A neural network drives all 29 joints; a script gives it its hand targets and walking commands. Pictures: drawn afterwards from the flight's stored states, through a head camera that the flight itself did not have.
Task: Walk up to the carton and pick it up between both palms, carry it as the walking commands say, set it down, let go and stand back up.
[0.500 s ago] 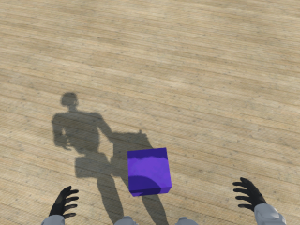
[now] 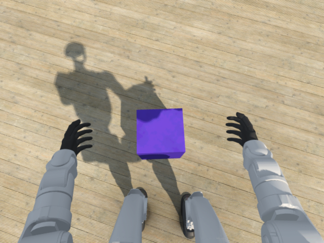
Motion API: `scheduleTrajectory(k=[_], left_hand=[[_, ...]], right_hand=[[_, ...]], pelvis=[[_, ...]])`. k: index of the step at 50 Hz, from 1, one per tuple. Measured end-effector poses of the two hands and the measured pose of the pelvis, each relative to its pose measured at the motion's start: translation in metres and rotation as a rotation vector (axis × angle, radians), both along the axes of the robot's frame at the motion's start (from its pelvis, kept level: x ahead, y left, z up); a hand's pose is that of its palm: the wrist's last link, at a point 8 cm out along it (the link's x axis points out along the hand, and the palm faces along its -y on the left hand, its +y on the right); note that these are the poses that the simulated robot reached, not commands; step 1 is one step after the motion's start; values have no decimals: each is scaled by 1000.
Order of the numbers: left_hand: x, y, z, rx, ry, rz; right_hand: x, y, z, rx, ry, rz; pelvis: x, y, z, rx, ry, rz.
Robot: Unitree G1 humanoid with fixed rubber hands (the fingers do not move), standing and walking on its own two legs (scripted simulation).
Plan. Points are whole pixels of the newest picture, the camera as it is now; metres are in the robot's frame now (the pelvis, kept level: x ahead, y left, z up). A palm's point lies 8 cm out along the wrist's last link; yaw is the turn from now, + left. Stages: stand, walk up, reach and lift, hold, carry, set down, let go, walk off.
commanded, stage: reach and lift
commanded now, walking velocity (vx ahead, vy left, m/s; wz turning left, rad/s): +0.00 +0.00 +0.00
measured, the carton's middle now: (160, 136) +0.48 +0.03 -0.56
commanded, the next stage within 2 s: none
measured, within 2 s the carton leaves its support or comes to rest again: neither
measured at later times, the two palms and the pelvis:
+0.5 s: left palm (96, 107) +0.46 +0.22 -0.14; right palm (225, 102) +0.49 -0.17 -0.14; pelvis +0.01 +0.01 -0.02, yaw +0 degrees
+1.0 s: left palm (107, 124) +0.45 +0.22 -0.28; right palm (213, 119) +0.48 -0.16 -0.28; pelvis -0.02 +0.01 -0.13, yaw -2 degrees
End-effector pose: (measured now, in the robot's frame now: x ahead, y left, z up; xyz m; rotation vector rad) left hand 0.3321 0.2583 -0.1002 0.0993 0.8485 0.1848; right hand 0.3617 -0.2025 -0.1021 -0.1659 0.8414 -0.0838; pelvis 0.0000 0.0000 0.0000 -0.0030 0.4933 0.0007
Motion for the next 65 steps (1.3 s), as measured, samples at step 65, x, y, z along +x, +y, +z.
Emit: scheduleTrajectory(k=[65], left_hand=[[130, -41, -260, -44, -136, 35]], right_hand=[[123, 44, -257, 78, -131, -25]], pelvis=[[-34, 12, -208, -15, 386, -8]])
